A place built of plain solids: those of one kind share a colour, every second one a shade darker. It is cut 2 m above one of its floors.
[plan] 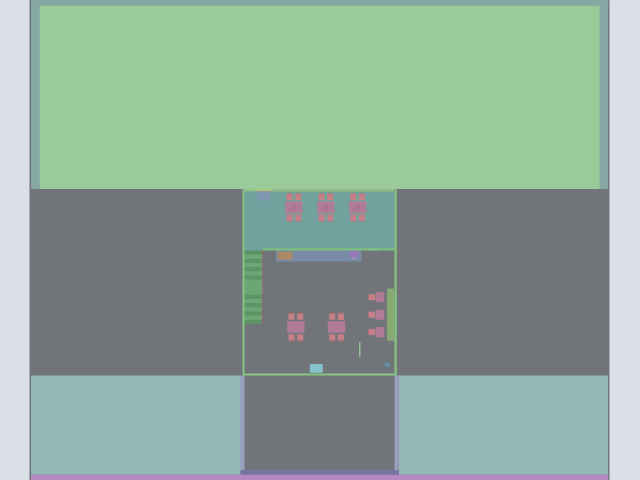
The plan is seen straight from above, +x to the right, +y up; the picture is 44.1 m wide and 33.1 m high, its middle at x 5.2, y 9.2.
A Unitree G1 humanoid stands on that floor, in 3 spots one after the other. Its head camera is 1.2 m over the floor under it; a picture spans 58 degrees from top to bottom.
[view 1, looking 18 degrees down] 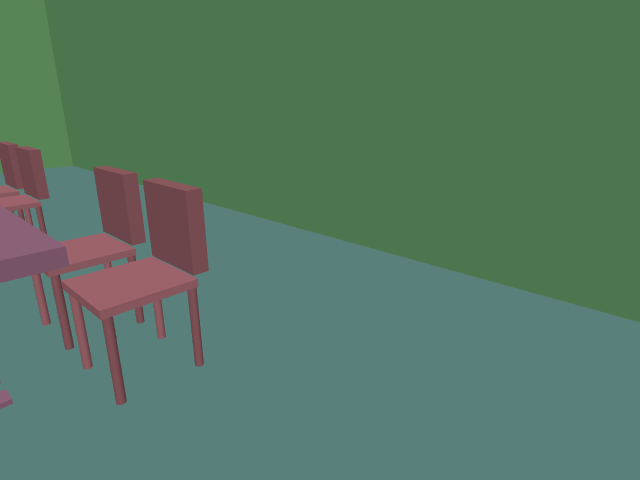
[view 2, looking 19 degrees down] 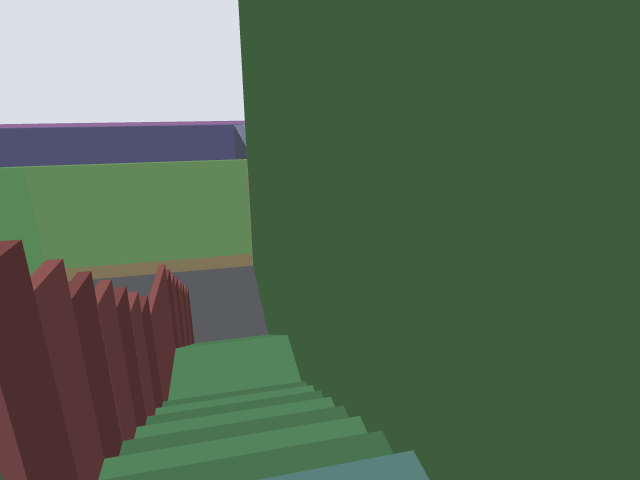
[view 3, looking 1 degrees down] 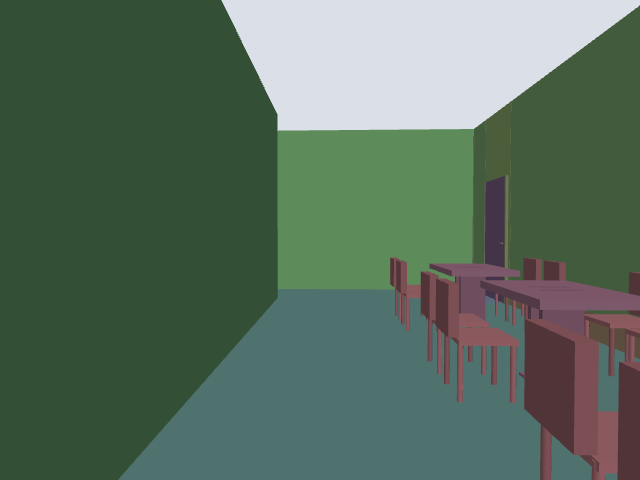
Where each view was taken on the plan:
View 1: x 1.30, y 11.46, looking -47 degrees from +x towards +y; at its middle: upper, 3.88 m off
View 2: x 0.59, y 9.58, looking -103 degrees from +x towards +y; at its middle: wall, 2.78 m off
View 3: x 9.14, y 9.68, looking -178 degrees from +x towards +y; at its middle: wall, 9.15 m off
